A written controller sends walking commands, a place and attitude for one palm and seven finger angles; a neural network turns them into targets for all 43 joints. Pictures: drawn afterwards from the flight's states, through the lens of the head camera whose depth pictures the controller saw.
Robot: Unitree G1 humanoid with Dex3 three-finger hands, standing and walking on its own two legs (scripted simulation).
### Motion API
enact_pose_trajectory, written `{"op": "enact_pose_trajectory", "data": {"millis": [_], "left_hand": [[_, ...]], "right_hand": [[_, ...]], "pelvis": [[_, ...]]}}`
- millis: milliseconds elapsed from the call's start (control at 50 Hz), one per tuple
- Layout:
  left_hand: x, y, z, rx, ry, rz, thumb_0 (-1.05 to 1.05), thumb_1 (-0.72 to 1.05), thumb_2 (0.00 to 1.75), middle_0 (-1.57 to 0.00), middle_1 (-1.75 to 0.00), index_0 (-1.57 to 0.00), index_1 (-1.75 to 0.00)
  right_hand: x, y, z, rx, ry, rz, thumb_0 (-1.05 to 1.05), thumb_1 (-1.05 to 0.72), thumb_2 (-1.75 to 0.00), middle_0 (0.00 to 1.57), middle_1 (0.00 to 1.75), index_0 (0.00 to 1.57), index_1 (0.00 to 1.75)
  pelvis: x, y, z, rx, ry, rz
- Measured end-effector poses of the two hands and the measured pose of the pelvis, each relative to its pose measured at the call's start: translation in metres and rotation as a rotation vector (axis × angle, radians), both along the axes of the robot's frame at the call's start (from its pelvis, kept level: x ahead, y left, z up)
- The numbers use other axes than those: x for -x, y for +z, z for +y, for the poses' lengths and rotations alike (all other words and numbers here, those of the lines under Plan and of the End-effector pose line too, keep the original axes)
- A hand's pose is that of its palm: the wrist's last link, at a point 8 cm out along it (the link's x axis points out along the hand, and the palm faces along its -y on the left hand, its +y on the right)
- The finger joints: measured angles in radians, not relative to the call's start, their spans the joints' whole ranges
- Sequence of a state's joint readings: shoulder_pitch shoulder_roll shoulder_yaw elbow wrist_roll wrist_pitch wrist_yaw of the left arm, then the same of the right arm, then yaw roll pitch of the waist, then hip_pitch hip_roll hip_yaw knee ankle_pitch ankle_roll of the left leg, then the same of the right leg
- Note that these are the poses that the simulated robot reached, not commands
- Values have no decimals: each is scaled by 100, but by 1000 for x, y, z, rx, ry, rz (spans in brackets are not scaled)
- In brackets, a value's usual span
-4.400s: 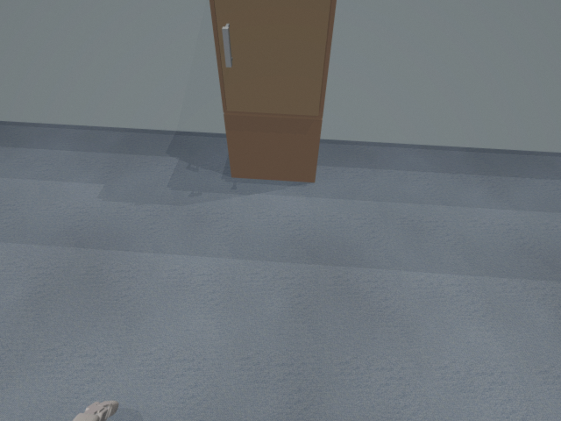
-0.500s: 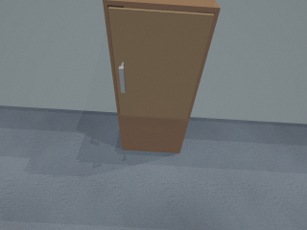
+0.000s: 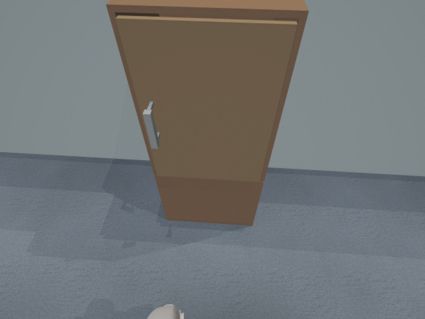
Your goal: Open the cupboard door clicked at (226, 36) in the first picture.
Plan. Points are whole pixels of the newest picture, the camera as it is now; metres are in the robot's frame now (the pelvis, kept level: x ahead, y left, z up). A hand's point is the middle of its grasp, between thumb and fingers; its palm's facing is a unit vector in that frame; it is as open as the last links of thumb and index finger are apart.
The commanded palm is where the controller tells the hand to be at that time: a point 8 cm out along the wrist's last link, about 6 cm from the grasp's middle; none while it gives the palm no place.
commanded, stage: take the last steps up to it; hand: left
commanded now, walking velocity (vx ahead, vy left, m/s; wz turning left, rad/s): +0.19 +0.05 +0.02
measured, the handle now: (153, 125) +0.65 +0.22 -0.06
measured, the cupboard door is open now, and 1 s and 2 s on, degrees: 0 0 0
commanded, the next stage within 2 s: come to a stop and stand still in 0.10 s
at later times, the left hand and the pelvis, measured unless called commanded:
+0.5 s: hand out of the picture +0.14 +0.23 -0.18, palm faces +0.04 -0.98 -0.21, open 7.4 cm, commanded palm none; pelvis +0.10 +0.04 +0.00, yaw -1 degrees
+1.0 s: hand out of the picture +0.12 +0.12 -0.17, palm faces +0.04 -0.97 -0.23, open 7.3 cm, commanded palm none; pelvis +0.06 -0.06 -0.01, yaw +0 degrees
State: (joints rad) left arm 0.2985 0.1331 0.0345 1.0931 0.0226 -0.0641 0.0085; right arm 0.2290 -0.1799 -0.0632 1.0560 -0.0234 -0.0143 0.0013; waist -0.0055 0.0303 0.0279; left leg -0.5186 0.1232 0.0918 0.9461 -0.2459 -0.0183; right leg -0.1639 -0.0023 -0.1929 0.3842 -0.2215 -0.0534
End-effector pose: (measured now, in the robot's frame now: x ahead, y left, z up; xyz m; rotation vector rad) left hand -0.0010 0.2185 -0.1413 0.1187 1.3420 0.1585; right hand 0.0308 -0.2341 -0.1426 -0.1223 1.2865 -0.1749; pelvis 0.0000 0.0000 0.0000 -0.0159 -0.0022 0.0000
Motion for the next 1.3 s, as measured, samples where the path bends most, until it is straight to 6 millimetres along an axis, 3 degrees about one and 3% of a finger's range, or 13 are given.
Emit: {"op": "enact_pose_trajectory", "data": {"millis": [140,200,240,280,380,500,580,680,760,880,1080,1300], "left_hand": [[5,-14,1,71,70,110,0,91,90,-20,-30,-20,-29],[0,-25,12,88,96,159,0,91,90,-20,-30,-20,-29],[-10,-27,21,85,92,179,1,91,90,-20,-30,-20,-29],[-27,-24,30,69,78,178,1,91,90,-20,-30,-20,-29],[-78,-17,49,26,37,119,1,91,90,-20,-30,-20,-29],[-131,-11,60,-30,0,16,0,91,90,-20,-30,-20,-29],[-154,-4,53,-60,-27,-42,0,91,90,-20,-30,-20,-29],[-166,6,25,-94,-64,-103,0,91,90,-20,-30,-20,-29],[-156,10,-4,-114,-95,-120,0,91,90,-20,-30,-20,-29],[-133,16,-36,-93,-73,-95,0,92,90,-20,-30,-20,-29],[-86,-6,-54,-36,17,-46,0,93,90,-21,-30,-20,-29],[-22,-6,-67,9,38,80,0,92,90,-20,-30,-20,-29]], "right_hand": [[-102,10,27,13,96,-106,0,-91,-90,19,30,20,30],[-133,7,45,24,125,-138,0,-91,-90,19,30,20,30],[-142,6,56,24,126,-144,0,-91,-90,19,30,20,30],[-144,7,64,26,104,-133,-1,-91,-90,19,30,20,30],[-146,13,59,62,53,-101,-3,-95,-90,20,30,21,30],[-123,14,38,83,15,-20,-2,-94,-90,20,30,21,30],[-101,9,20,75,-14,18,-1,-92,-90,20,30,20,30],[-74,-10,-7,25,-43,49,0,-91,-90,20,30,20,30],[-55,-27,-27,-24,-72,75,0,-91,-90,20,30,20,30],[-37,-22,-40,-54,-68,102,0,-91,-90,19,30,20,30],[-22,-13,-46,-15,-7,124,0,-91,-90,19,30,20,30],[-2,-6,-43,-13,12,123,0,-91,-90,20,30,20,30]], "pelvis": [[-46,-4,19,22,9,2],[-68,-13,33,21,14,-2],[-78,-13,40,7,5,-7],[-87,-10,45,2,-3,-10],[-97,-2,49,-6,-6,-8],[-97,0,36,1,-12,-6],[-92,-1,21,-1,-17,-9],[-83,-8,-5,-20,-17,-10],[-76,-13,-27,-34,-19,-15],[-69,-4,-48,-40,-11,-4],[-53,-7,-64,-11,15,-4],[-41,0,-65,-18,2,-30]]}}
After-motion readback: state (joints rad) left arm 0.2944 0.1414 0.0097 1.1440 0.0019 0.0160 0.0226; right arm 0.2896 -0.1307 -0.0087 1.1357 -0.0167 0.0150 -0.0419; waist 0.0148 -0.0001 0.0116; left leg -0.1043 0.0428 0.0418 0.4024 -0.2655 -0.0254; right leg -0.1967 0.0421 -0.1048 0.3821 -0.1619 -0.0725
